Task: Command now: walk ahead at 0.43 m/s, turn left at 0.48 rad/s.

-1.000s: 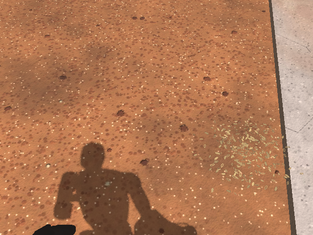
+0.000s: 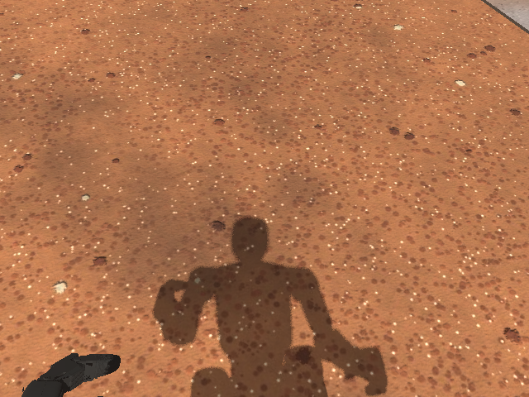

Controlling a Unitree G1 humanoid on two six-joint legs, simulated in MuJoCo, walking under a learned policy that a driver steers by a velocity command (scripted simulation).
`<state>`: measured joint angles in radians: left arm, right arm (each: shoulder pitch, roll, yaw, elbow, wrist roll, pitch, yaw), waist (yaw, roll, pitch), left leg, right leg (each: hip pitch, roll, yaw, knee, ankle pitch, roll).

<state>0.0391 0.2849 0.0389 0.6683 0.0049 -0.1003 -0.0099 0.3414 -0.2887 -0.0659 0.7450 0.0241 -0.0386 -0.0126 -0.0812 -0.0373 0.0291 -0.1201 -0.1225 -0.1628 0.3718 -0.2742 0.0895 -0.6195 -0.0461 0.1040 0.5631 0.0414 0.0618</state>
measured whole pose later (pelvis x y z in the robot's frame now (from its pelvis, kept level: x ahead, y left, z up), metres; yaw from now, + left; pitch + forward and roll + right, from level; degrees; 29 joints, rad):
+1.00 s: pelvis +0.20 +0.00 -0.01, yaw +6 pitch -2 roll +0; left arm 0.15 0.25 0.03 0.97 0.00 0.01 0.02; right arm 0.20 -0.23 -0.04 0.82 -0.01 0.00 -0.03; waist 0.01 0.00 0.04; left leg -0.20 -0.01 -0.04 0.54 -0.31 0.00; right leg -0.20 -0.02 0.00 0.52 -0.29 0.03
